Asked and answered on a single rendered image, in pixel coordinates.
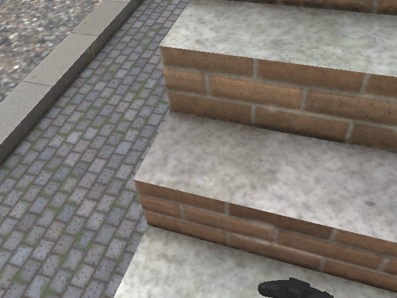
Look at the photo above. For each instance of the right robot hand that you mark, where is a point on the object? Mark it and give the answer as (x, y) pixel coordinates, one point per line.
(292, 288)

